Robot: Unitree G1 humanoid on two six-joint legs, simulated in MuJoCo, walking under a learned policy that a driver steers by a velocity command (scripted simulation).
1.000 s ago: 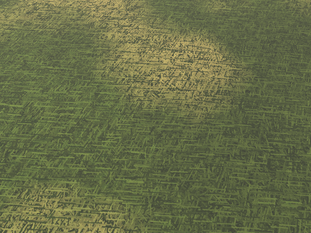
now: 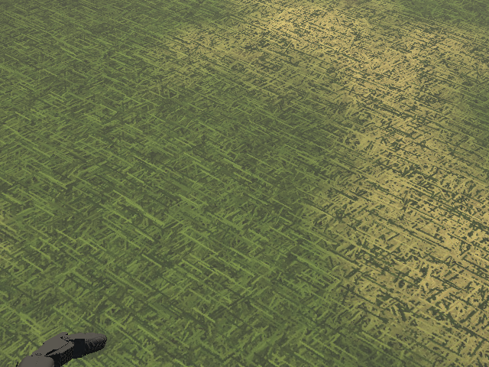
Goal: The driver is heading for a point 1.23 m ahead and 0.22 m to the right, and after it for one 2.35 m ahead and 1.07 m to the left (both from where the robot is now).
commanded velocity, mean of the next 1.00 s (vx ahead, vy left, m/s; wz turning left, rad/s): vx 0.05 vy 0.00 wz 0.04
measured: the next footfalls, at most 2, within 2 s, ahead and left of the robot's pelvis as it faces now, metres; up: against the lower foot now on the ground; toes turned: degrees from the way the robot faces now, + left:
right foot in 0.06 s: +0.22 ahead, -0.13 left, +0.00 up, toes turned +5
left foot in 0.38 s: +0.13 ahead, +0.11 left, +0.00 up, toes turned +1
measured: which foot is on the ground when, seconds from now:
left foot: down 0.00-0.08, up 0.10-0.36, down 0.38-1.00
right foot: up 0.00-0.04, down 0.06-1.00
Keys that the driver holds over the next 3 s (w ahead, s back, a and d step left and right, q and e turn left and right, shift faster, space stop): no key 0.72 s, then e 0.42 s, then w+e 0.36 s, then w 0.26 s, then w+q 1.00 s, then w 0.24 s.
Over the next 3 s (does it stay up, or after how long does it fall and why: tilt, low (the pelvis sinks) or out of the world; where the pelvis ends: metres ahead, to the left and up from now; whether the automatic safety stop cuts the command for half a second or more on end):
stays up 0.91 -0.26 0.00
